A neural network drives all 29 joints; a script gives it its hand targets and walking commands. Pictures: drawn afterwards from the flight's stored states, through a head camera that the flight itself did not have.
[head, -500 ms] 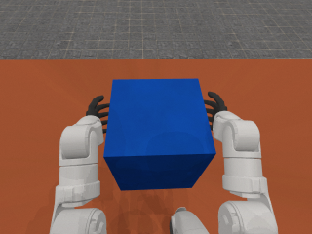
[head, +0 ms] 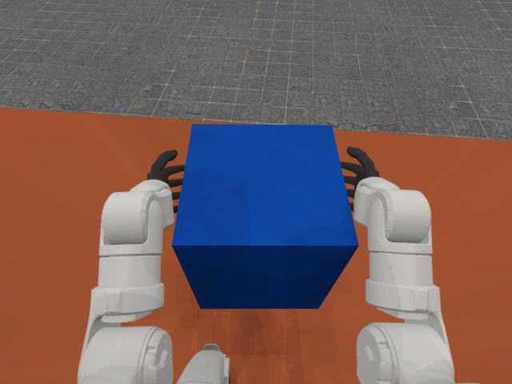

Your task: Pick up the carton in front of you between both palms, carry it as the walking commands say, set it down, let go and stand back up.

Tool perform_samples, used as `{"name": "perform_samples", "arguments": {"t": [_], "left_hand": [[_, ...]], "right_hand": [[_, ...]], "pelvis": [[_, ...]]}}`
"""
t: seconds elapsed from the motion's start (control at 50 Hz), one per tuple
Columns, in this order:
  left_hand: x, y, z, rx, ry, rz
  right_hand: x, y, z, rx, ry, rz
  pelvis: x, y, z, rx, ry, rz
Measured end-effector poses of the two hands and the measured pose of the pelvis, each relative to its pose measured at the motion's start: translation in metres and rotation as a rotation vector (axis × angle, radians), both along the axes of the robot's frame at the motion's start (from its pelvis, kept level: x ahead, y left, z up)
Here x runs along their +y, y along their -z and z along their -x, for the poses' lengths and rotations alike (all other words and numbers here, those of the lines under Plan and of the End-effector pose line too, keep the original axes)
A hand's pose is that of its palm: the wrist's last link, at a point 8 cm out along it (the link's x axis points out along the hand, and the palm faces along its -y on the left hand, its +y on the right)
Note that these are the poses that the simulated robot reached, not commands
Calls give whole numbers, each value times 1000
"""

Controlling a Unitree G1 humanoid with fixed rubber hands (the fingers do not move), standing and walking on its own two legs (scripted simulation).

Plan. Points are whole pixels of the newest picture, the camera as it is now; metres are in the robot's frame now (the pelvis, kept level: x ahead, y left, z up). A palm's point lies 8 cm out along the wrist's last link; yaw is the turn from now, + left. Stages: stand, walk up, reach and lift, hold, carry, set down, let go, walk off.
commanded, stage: carry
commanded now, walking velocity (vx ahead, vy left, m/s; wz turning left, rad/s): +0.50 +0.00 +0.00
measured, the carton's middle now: (260, 224) +0.36 +0.02 +0.03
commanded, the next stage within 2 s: none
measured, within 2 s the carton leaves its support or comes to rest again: neither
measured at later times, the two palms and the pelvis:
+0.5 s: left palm (208, 106) +0.65 +0.14 +0.04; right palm (346, 112) +0.63 -0.15 +0.04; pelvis +0.28 +0.02 -0.05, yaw -1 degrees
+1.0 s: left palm (207, 71) +0.77 +0.16 +0.04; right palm (332, 69) +0.78 -0.14 +0.05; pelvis +0.41 +0.01 -0.07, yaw +0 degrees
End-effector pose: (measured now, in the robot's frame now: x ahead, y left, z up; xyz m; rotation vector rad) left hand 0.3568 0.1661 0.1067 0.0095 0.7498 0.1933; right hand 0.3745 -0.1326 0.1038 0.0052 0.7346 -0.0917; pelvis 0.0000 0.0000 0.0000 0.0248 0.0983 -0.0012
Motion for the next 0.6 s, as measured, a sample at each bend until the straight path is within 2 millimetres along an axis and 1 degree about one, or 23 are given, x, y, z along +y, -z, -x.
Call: {"name": "perform_samples", "arguments": {"t": [0.06, 0.1, 0.14, 0.18, 0.22, 0.26, 0.3, 0.34, 0.42, 0.5, 0.56, 0.6], "left_hand": [[4, 0, -44, -28, 5, 3], [9, 6, -75, -41, 12, 4], [12, 16, -108, -54, 33, 5], [11, 31, -139, -48, 59, 16], [7, 48, -161, -2, 84, 17], [1, 62, -179, 54, 112, 11], [-4, 71, -197, 90, 134, 10], [-8, 77, -217, 100, 145, 15], [-15, 79, -256, 68, 141, 32], [-21, 71, -295, 2, 118, 40], [-28, 61, -327, -62, 105, 30], [-31, 56, -349, -102, 92, 14]], "right_hand": [[4, 0, -42, -28, 13, -6], [8, 4, -71, -41, 17, 0], [11, 11, -100, -54, 27, 16], [11, 22, -123, -49, 39, 44], [6, 39, -139, -2, 56, 54], [2, 55, -149, 53, 68, 32], [-2, 65, -160, 89, 83, 29], [-7, 70, -176, 100, 98, 29], [-14, 69, -214, 68, 120, 20], [-20, 61, -257, 1, 121, 4], [-27, 54, -294, -62, 106, -5], [-30, 53, -320, -103, 82, -7]], "pelvis": [[7, 9, -43, 2, 6, 13], [12, 21, -75, -4, 15, 24], [18, 38, -109, -20, 31, 49], [20, 51, -134, -22, 25, 29], [24, 54, -153, -21, 21, 27], [29, 52, -172, -19, 19, 37], [32, 48, -190, -16, 22, 43], [33, 46, -207, -10, 25, 46], [30, 43, -241, 4, 21, 49], [22, 48, -281, 7, 15, 37], [14, 60, -316, -3, 7, 19], [8, 74, -341, -17, -2, -2]]}}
